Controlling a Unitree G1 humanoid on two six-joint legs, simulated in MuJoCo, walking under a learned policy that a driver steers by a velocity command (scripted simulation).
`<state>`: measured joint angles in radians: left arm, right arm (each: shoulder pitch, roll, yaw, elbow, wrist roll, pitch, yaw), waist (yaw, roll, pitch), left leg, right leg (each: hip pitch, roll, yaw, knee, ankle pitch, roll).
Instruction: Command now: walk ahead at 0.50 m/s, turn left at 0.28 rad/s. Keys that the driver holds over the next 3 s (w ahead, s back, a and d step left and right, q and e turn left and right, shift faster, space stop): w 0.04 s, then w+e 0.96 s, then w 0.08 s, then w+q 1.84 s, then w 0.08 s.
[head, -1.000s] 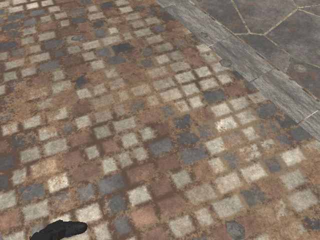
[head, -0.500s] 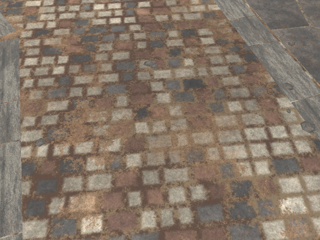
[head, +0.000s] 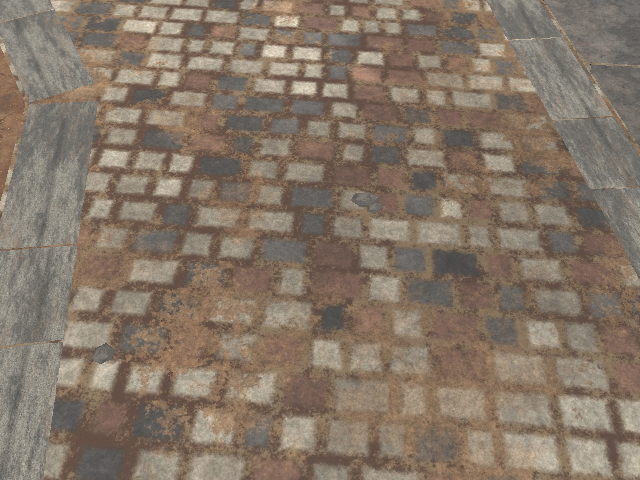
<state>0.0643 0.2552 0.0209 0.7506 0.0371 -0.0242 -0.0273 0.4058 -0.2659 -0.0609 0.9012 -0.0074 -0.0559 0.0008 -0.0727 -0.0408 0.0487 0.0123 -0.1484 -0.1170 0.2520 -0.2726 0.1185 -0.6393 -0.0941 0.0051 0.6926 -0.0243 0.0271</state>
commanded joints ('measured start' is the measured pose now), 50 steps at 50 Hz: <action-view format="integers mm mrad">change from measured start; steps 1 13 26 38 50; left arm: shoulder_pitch -142 218 426 298 -41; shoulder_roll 75 104 157 102 46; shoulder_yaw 11 46 78 67 29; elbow -108 59 111 29 -112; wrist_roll -6 -29 -27 -1 -3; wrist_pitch -27 -42 -33 1 19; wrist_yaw -3 10 26 -3 -58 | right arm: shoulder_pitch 85 -70 -468 -170 -46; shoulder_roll -143 -85 -56 -76 -119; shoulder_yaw -25 10 44 15 -11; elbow -15 -95 -248 -182 -96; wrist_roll -9 -48 -21 -27 -12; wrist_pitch -11 -10 -3 -26 -48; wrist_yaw -13 17 22 -17 -6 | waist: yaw -24 47 159 70 35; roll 112 -17 -30 149 132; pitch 10 -20 -15 -36 19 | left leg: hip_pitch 52 -545 -593 -107 -76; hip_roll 294 200 167 420 391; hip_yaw -148 55 107 -156 227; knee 0 864 380 -50 -100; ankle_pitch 578 -26 220 55 382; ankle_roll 87 -80 -168 18 12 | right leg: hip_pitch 11 480 564 25 -5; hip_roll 46 -86 -23 53 28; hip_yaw -35 357 322 73 -43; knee -86 -487 -426 438 79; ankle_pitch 6 -59 177 -315 -4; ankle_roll -37 -275 -241 -81 -66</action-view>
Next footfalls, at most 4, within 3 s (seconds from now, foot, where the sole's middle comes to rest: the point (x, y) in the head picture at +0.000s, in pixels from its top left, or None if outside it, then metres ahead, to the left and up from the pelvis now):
0.12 right None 0.25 -0.12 -0.78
0.64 left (287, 444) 0.53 0.04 -0.78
1.16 right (427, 371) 0.68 -0.28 -0.78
1.70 left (387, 254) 1.01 -0.24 -0.78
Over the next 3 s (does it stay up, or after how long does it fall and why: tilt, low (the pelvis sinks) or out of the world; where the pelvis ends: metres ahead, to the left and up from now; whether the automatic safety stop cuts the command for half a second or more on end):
stays up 1.50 -0.21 0.00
